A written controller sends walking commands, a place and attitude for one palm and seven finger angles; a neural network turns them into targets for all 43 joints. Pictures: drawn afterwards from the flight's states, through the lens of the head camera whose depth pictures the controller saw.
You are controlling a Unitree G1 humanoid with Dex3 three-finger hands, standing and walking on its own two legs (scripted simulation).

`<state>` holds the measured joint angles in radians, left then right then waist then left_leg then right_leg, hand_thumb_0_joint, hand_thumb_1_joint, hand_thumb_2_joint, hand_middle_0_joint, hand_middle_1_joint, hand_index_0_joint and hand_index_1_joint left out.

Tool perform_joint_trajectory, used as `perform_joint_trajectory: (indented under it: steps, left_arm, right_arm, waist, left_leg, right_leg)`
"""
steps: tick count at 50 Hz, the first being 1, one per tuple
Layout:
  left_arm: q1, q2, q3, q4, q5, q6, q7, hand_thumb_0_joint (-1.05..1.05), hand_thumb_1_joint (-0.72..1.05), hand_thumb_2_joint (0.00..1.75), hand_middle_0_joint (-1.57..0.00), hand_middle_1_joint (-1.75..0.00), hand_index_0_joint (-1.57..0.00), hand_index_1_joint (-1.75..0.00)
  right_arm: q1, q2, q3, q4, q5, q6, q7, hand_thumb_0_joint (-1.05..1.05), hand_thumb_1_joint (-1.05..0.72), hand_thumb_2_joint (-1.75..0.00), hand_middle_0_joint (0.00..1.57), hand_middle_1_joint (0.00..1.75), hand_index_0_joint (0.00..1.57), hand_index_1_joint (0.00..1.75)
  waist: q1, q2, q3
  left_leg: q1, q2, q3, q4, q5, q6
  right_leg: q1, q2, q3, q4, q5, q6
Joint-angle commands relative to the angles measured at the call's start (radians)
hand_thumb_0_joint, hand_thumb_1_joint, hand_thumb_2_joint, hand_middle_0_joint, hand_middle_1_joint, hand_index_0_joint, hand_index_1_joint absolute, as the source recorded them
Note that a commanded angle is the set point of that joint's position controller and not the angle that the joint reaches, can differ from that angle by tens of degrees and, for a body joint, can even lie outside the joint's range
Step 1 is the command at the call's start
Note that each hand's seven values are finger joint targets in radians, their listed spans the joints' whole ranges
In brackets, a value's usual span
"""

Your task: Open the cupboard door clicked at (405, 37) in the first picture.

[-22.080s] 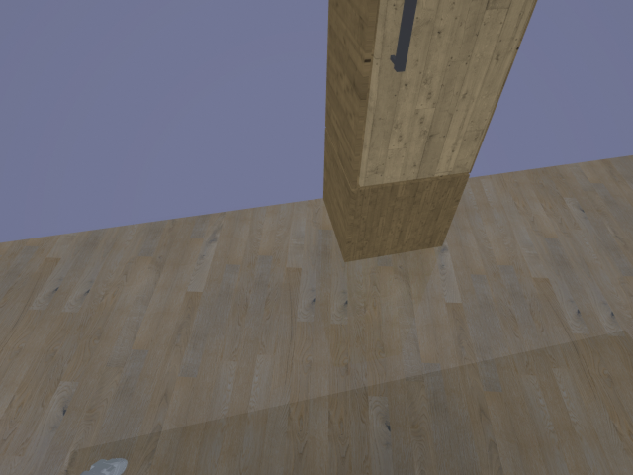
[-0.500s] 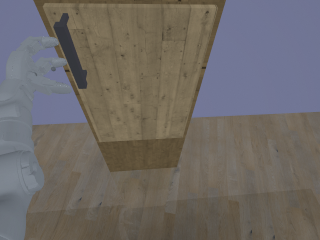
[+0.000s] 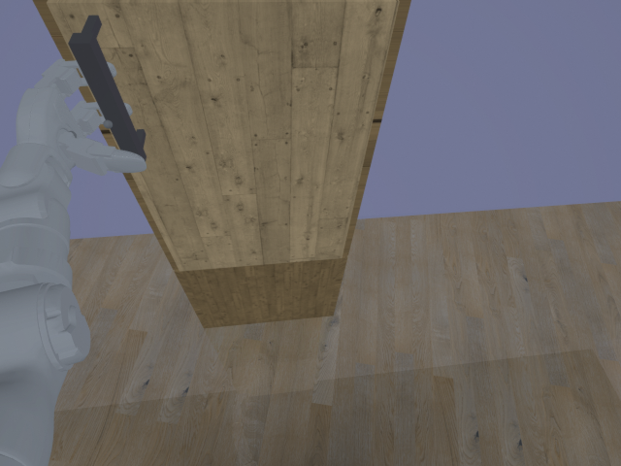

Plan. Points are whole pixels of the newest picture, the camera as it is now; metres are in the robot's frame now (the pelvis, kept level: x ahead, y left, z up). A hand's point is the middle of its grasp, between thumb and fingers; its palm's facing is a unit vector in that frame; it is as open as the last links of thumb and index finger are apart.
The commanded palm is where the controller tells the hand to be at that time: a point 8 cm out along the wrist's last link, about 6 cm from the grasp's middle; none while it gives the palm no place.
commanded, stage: slide the fingers in behind the handle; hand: left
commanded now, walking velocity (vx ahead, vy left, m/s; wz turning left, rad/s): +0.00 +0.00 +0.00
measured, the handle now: (117, 98) +0.54 +0.21 +0.16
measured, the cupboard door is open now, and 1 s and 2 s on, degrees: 0 2 1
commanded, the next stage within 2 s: close the thumb around the handle in 1.06 s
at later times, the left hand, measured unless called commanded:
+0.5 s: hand (133, 123) +0.49 +0.18 +0.17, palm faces +0.04 -1.00 +0.01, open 14.0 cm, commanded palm +0.46 +0.23 +0.16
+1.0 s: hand (135, 128) +0.48 +0.18 +0.17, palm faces +0.07 -1.00 -0.01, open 14.1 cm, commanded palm +0.46 +0.21 +0.16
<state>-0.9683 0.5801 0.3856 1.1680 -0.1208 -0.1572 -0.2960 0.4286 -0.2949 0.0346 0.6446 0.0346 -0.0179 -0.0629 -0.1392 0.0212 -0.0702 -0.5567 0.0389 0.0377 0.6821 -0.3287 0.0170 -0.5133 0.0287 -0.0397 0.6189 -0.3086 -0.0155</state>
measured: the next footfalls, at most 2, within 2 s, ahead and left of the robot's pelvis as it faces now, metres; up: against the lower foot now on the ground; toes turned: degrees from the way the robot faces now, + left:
none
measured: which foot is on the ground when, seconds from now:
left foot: down 0.00-1.00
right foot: down 0.00-1.00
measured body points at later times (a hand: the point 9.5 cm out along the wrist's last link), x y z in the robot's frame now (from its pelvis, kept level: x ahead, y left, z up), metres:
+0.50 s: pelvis +0.01 +0.00 +0.00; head +0.05 +0.00 +0.45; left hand +0.48 +0.24 +0.17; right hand +0.05 -0.26 -0.11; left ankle +0.00 +0.11 -0.72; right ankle -0.01 -0.11 -0.72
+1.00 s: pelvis +0.00 +0.00 +0.00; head +0.05 +0.00 +0.45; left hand +0.47 +0.23 +0.17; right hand +0.03 -0.27 -0.12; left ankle +0.00 +0.11 -0.72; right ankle -0.01 -0.11 -0.72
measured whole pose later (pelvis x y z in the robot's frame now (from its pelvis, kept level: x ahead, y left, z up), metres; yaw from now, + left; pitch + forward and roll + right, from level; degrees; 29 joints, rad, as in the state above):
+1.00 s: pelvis +0.00 +0.00 +0.00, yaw +1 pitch +10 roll -1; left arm -0.96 0.43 0.27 1.10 -0.15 -0.17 -0.14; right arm 0.40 -0.28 0.02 0.69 0.03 -0.06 -0.04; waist -0.10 0.03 -0.07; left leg -0.52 0.02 0.02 0.68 -0.32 0.02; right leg -0.48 0.01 -0.05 0.63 -0.32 -0.02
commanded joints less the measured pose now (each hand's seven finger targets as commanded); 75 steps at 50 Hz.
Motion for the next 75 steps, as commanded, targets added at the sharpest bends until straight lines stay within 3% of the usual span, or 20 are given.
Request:
perform_joint_trajectory:
  steps: [1, 4, 8, 11, 20, 24, 26, 29, 33, 37, 43, 47, 53, 56, 58, 62, 66, 70, 73, 75]
  left_arm:
    - [-0.497, 0.264, 0.035, -0.245, -0.031, -0.079, 0.016, 0.0, -0.5, 0.3, -0.3, -1.2, -0.3, -1.2]
    - [-0.513, 0.194, -0.014, -0.256, -0.025, -0.075, 0.024, 0.0, -0.5, 0.3, -0.3, -1.2, -0.3, -1.2]
    - [-0.509, 0.192, -0.002, -0.27, -0.031, -0.073, 0.036, 0.0, -0.5, 0.3, -0.3, -1.2, -0.3, -1.2]
    - [-0.499, 0.136, -0.031, -0.292, -0.038, -0.071, 0.043, 0.0, -0.5, 0.3, -0.3, -1.2, -0.3, -1.2]
    - [-0.411, 0.116, -0.01, -0.325, -0.024, -0.056, 0.099, 0.0, -0.5, 0.3, -0.3, -1.2, -0.3, -1.2]
    - [-0.441, 0.087, -0.038, -0.341, -0.021, -0.055, 0.106, 0.0, -0.5, 0.3, -0.3, -1.2, -0.3, -1.2]
    - [-0.47, 0.032, -0.076, -0.356, -0.03, -0.057, 0.109, 0.0, -0.5, 0.3, -0.3, -1.2, -0.3, -1.2]
    - [-0.483, 0.044, -0.067, -0.328, -0.03, -0.056, 0.115, 0.0, -0.5, 0.3, -0.3, -1.2, -0.3, -1.2]
    - [-0.511, -0.008, -0.109, -0.34, -0.031, -0.067, 0.117, 0.0, -0.5, 0.3, -0.3, -1.2, -0.3, -1.2]
    - [-0.51, 0.035, -0.078, -0.278, -0.028, -0.068, 0.118, 0.0, -0.5, 0.3, -0.3, -1.2, -0.3, -1.2]
    - [-0.558, 0.004, -0.113, -0.31, -0.027, -0.09, 0.119, 0.0, -0.5, 0.3, -0.3, -1.2, -0.3, -1.2]
    - [-0.555, -0.026, -0.129, -0.328, -0.029, -0.103, 0.124, 0.0, -0.5, 0.3, -0.3, -1.2, -0.3, -1.2]
    - [-0.592, -0.045, -0.151, -0.307, -0.029, -0.099, 0.132, 0.0, -0.5, 0.3, -0.3, -1.2, -0.3, -1.2]
    - [-0.607, -0.093, -0.191, -0.305, -0.028, -0.101, 0.134, 0.0, -0.5, 0.3, -0.3, -1.2, -0.3, -1.2]
    - [-0.61, -0.071, -0.177, -0.273, -0.024, -0.095, 0.138, 0.0, -0.5, 0.3, -0.3, -1.2, -0.3, -1.2]
    - [-0.63, -0.071, -0.179, -0.262, -0.02, -0.095, 0.136, 0.0, -0.28, 0.4, -0.32, -1.22, -0.32, -1.22]
    - [-0.594, -0.057, -0.155, -0.281, -0.033, -0.103, 0.13, 0.0, -0.05, 0.49, -0.33, -1.25, -0.33, -1.25]
    - [-0.595, -0.096, -0.189, -0.284, -0.036, -0.1, 0.119, 0.0, 0.17, 0.59, -0.35, -1.27, -0.35, -1.27]
    - [-0.593, -0.056, -0.159, -0.288, -0.037, -0.099, 0.125, 0.0, 0.34, 0.66, -0.36, -1.29, -0.36, -1.29]
    - [-0.588, -0.097, -0.19, -0.282, -0.038, -0.095, 0.121, 0.0, 0.45, 0.71, -0.37, -1.3, -0.37, -1.3]
  right_arm:
    - [0.098, -0.161, -0.062, -0.071, 0.002, -0.027, -0.011, 0.0, -0.9, -0.9, 0.2, 0.3, 0.2, 0.3]
    - [0.09, -0.153, -0.062, -0.065, 0.003, -0.032, -0.005, 0.0, -0.9, -0.9, 0.2, 0.3, 0.2, 0.3]
    - [0.091, -0.154, -0.067, -0.059, 0.001, -0.033, -0.003, 0.0, -0.9, -0.9, 0.2, 0.3, 0.2, 0.3]
    - [0.089, -0.147, -0.066, -0.064, -0.001, -0.033, 0.001, 0.0, -0.9, -0.9, 0.2, 0.3, 0.2, 0.3]
    - [0.058, -0.137, -0.068, -0.085, 0.001, -0.032, 0.014, 0.0, -0.9, -0.9, 0.2, 0.3, 0.2, 0.3]
    - [0.046, -0.134, -0.067, -0.082, 0.004, -0.033, 0.011, 0.0, -0.9, -0.9, 0.2, 0.3, 0.2, 0.3]
    - [0.044, -0.129, -0.067, -0.081, 0.004, -0.038, 0.01, 0.0, -0.9, -0.9, 0.2, 0.3, 0.2, 0.3]
    - [0.045, -0.133, -0.068, -0.067, 0.004, -0.044, 0.009, 0.0, -0.9, -0.9, 0.2, 0.3, 0.2, 0.3]
    - [0.039, -0.128, -0.066, -0.056, 0.002, -0.053, 0.01, 0.0, -0.9, -0.9, 0.2, 0.3, 0.2, 0.3]
    - [0.048, -0.137, -0.065, -0.043, 0.002, -0.056, 0.007, 0.0, -0.9, -0.9, 0.2, 0.3, 0.2, 0.3]
    - [0.047, -0.134, -0.065, -0.039, 0.0, -0.068, 0.01, 0.0, -0.9, -0.9, 0.2, 0.3, 0.2, 0.3]
    - [0.051, -0.135, -0.07, -0.032, 0.0, -0.077, 0.013, 0.0, -0.9, -0.9, 0.2, 0.3, 0.2, 0.3]
    - [0.055, -0.138, -0.069, -0.015, -0.002, -0.084, 0.014, 0.0, -0.9, -0.9, 0.2, 0.3, 0.2, 0.3]
    - [0.057, -0.135, -0.068, -0.009, -0.003, -0.091, 0.014, 0.0, -0.9, -0.9, 0.2, 0.3, 0.2, 0.3]
    - [0.061, -0.138, -0.068, 0.0, -0.003, -0.092, 0.015, 0.0, -0.9, -0.9, 0.2, 0.3, 0.2, 0.3]
    - [0.069, -0.14, -0.068, 0.005, -0.004, -0.096, 0.014, 0.0, -0.9, -0.9, 0.2, 0.3, 0.2, 0.3]
    - [0.069, -0.137, -0.069, -0.004, -0.008, -0.098, 0.018, 0.0, -0.9, -0.9, 0.2, 0.3, 0.2, 0.3]
    - [0.058, -0.135, -0.068, -0.008, -0.003, -0.093, 0.019, 0.0, -0.9, -0.9, 0.2, 0.3, 0.2, 0.3]
    - [0.057, -0.14, -0.069, -0.007, -0.003, -0.09, 0.017, 0.0, -0.9, -0.9, 0.2, 0.3, 0.2, 0.3]
    - [0.051, -0.134, -0.067, -0.01, 0.0, -0.091, 0.017, 0.0, -0.9, -0.9, 0.2, 0.3, 0.2, 0.3]
  waist:
    - [0.004, 0.054, -0.391]
    - [-0.003, 0.094, -0.375]
    - [-0.001, 0.063, -0.393]
    - [0.004, 0.066, -0.4]
    - [0.037, 0.023, -0.383]
    - [0.027, 0.03, -0.361]
    - [0.014, 0.047, -0.357]
    - [0.01, 0.012, -0.352]
    - [0.005, 0.065, -0.36]
    - [0.002, 0.0, -0.335]
    - [-0.002, 0.067, -0.37]
    - [-0.004, 0.05, -0.395]
    - [-0.017, 0.049, -0.357]
    - [-0.025, 0.069, -0.345]
    - [-0.03, 0.057, -0.332]
    - [-0.035, 0.049, -0.351]
    - [-0.014, 0.057, -0.399]
    - [-0.023, 0.058, -0.361]
    - [-0.018, 0.057, -0.377]
    - [-0.023, 0.043, -0.344]
  left_leg:
    - [0.267, -0.021, -0.052, -0.044, 0.31, 0.027]
    - [0.299, -0.019, -0.057, -0.044, 0.329, 0.021]
    - [0.306, -0.018, -0.058, -0.04, 0.356, 0.022]
    - [0.325, -0.02, -0.061, -0.038, 0.401, 0.021]
    - [0.306, -0.021, -0.047, -0.047, 0.405, 0.019]
    - [0.31, -0.021, -0.045, -0.054, 0.382, 0.02]
    - [0.329, -0.024, -0.046, -0.049, 0.373, 0.021]
    - [0.315, -0.024, -0.05, -0.059, 0.33, 0.021]
    - [0.347, -0.025, -0.057, -0.052, 0.347, 0.017]
    - [0.3, -0.026, -0.059, -0.058, 0.297, 0.02]
    - [0.342, -0.025, -0.073, -0.058, 0.304, 0.013]
    - [0.371, -0.02, -0.079, -0.053, 0.325, 0.011]
    - [0.352, -0.022, -0.084, -0.058, 0.292, 0.011]
    - [0.366, -0.023, -0.09, -0.056, 0.29, 0.008]
    - [0.356, -0.021, -0.091, -0.057, 0.271, 0.009]
    - [0.353, -0.023, -0.091, -0.054, 0.265, 0.01]
    - [0.368, -0.028, -0.09, -0.04, 0.334, 0.01]
    - [0.364, -0.024, -0.089, -0.044, 0.321, 0.007]
    - [0.364, -0.025, -0.089, -0.041, 0.323, 0.009]
    - [0.348, -0.026, -0.086, -0.05, 0.295, 0.009]
  right_leg:
    - [0.128, 0.008, 0.025, -0.062, 0.335, 0.003]
    - [0.084, 0.01, 0.019, -0.059, 0.335, 0.003]
    - [0.102, 0.009, 0.019, -0.057, 0.361, 0.003]
    - [0.111, 0.01, 0.009, -0.047, 0.385, -0.002]
    - [0.143, 0.009, 0.011, -0.042, 0.407, -0.001]
    - [0.14, 0.008, 0.014, -0.05, 0.399, -0.001]
    - [0.122, 0.007, 0.012, -0.055, 0.38, -0.003]
    - [0.118, 0.006, 0.015, -0.062, 0.354, 0.0]
    - [0.093, 0.005, 0.013, -0.057, 0.351, -0.004]
    - [0.095, 0.005, 0.015, -0.063, 0.321, -0.001]
    - [0.071, 0.004, 0.01, -0.054, 0.297, -0.005]
    - [0.06, 0.009, 0.006, -0.051, 0.3, -0.005]
    - [0.04, 0.009, 0.005, -0.058, 0.272, -0.004]
    - [0.02, 0.007, 0.0, -0.057, 0.251, -0.009]
    - [0.001, 0.008, 0.003, -0.062, 0.239, -0.005]
    - [0.003, 0.006, 0.005, -0.059, 0.241, -0.003]
    - [0.046, 0.007, 0.003, -0.046, 0.295, -0.008]
    - [0.022, 0.009, -0.001, -0.046, 0.288, -0.006]
    - [0.032, 0.009, 0.003, -0.046, 0.294, -0.006]
    - [0.027, 0.008, 0.001, -0.053, 0.277, -0.005]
